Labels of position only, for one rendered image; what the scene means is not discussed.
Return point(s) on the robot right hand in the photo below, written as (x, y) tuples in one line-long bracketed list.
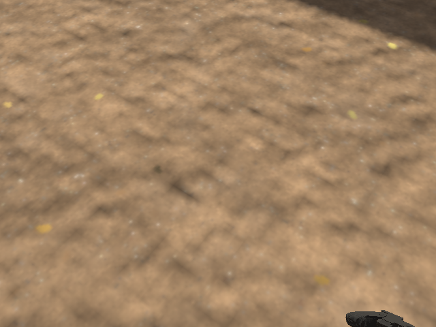
[(375, 319)]

